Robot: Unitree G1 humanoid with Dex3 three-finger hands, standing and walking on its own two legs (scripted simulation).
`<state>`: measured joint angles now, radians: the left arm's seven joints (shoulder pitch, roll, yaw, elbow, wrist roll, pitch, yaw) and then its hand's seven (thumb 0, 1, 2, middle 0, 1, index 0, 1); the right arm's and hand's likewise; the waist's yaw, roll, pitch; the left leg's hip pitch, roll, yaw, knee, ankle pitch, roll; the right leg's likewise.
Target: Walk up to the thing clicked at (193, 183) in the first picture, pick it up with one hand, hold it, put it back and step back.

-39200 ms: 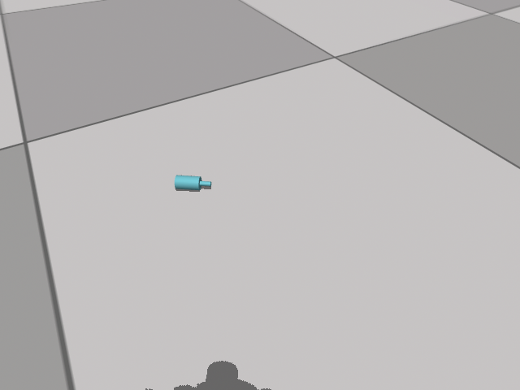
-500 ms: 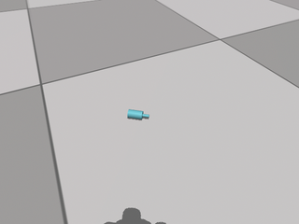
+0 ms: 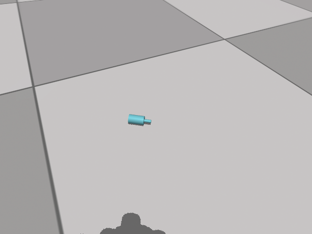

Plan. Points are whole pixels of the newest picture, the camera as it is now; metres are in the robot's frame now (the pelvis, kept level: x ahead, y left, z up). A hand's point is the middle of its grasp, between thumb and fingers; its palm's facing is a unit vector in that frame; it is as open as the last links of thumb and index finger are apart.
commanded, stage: step back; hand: left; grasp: from above
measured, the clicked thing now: (140, 120) +1.08 +0.15 -0.73
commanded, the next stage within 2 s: stand in 0.26 s
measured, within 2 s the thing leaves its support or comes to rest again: neither
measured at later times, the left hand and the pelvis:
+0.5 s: hand out of the picture +0.13 +0.24 -0.14, palm faces -0.04 -0.94 -0.34, open 7.4 cm; pelvis +0.01 +0.00 +0.02, yaw +0 degrees
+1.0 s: hand out of the picture +0.06 +0.25 -0.14, palm faces -0.02 -0.93 -0.35, open 7.4 cm; pelvis +0.00 -0.01 +0.02, yaw +0 degrees
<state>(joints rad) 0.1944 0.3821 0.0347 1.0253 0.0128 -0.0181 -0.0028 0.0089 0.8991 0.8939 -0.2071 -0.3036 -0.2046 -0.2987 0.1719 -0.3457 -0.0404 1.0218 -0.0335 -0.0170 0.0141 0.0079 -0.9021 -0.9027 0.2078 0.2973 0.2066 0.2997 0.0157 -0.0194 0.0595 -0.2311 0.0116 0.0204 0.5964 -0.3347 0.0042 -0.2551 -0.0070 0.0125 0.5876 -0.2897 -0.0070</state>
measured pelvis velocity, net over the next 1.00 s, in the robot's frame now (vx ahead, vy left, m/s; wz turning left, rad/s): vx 0.00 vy -0.01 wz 0.01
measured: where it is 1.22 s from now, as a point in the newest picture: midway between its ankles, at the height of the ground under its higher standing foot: outside the picture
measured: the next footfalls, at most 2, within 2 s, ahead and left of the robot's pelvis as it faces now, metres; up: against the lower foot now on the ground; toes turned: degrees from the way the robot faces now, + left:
none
